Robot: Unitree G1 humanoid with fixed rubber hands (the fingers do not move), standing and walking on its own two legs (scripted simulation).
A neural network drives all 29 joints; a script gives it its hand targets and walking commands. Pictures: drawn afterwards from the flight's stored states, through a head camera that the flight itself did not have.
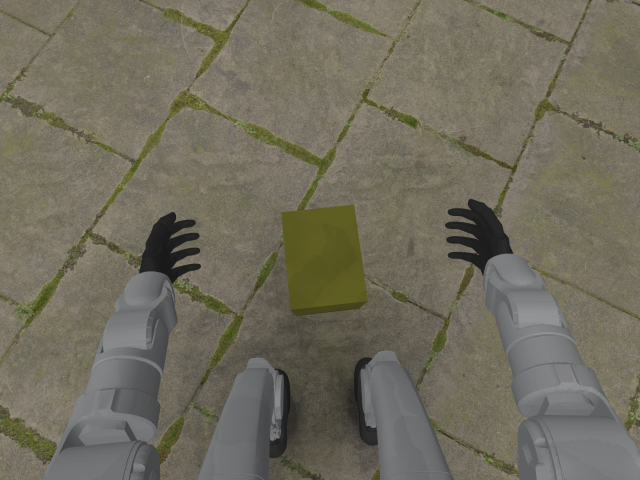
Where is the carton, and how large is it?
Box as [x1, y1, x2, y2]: [281, 205, 367, 315]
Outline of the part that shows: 353,205 281,212 290,309 295,315 358,308 367,300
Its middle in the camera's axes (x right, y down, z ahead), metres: +0.01 +0.05 +0.98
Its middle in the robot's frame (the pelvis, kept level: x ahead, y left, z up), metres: +0.46 -0.01 -0.57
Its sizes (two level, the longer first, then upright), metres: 0.226 0.171 0.201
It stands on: the floor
